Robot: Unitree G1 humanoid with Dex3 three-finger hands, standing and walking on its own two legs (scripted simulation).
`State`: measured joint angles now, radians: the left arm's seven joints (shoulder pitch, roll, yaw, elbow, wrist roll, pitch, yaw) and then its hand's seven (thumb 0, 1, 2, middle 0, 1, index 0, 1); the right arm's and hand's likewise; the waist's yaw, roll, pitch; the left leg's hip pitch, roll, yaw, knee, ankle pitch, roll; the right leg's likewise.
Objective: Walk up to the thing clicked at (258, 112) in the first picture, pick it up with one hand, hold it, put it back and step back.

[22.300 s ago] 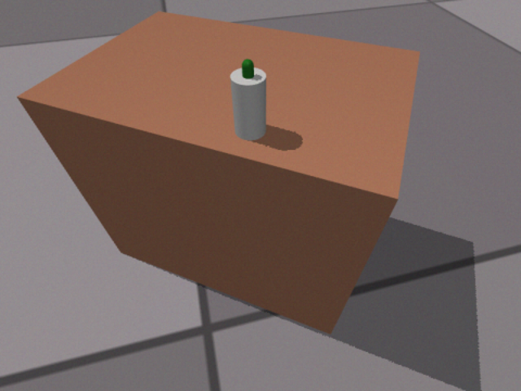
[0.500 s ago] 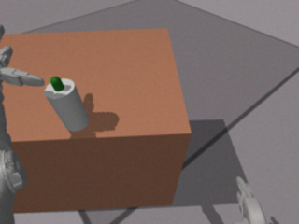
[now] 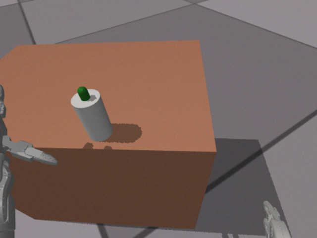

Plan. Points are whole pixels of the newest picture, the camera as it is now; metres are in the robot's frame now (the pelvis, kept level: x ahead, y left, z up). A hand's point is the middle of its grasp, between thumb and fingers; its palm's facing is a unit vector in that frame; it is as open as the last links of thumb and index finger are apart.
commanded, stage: sink last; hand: left
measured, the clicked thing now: (92, 112) +0.40 +0.22 +0.12
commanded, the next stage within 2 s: home in 0.62 s
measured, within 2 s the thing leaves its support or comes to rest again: neither
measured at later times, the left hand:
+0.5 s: hand (28, 191) +0.16 +0.24 +0.18, palm faces +0.43 -0.77 -0.47, open 17.5 cm
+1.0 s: hand (45, 194) +0.17 +0.24 +0.13, palm faces +0.36 -0.85 -0.39, open 17.7 cm
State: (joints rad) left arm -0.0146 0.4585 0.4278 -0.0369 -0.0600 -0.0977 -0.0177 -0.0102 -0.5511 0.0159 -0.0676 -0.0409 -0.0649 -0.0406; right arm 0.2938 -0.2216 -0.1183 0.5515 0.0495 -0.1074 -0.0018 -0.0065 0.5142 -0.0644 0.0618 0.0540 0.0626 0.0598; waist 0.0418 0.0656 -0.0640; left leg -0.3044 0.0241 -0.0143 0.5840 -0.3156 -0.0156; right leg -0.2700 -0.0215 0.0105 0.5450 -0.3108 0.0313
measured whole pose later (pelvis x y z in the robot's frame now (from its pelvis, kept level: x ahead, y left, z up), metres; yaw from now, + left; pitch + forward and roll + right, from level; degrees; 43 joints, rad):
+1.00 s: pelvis -0.02 -0.01 +0.01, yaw +1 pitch -3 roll +0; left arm 0.44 0.31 0.32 -0.18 -0.05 -0.34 0.01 -0.01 -0.60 0.03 -0.06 -0.05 -0.05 -0.05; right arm 0.28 -0.16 -0.07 0.55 0.03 -0.14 -0.02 0.00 -0.02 -0.43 0.13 0.17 0.13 0.18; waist 0.05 0.03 0.04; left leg -0.19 0.02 -0.02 0.47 -0.24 -0.03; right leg -0.18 -0.03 0.00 0.49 -0.27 0.02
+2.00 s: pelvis +0.00 -0.01 +0.00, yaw +0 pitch +0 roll +0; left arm 0.21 0.25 -0.03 0.70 0.04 -0.07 0.04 -0.01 -0.58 0.01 -0.05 -0.04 -0.05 -0.04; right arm 0.17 -0.25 -0.01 0.75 -0.03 -0.02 0.00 0.01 -0.90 -0.90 0.21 0.30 0.21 0.31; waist -0.01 0.01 0.01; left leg -0.26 0.03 -0.01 0.55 -0.30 -0.02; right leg -0.24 -0.02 0.01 0.54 -0.31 0.02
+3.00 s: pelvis -0.03 -0.01 +0.02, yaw +0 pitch -3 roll +0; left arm 0.14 0.36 -0.03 1.12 0.02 -0.01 0.00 0.00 -0.58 0.02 -0.05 -0.04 -0.05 -0.04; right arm 0.15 -0.35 0.00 1.11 -0.01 0.00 0.02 0.01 -0.90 -0.90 0.21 0.30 0.21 0.31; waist 0.00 0.00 0.03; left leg -0.14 0.03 -0.01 0.34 -0.16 -0.03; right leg -0.13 -0.02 0.01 0.35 -0.18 0.02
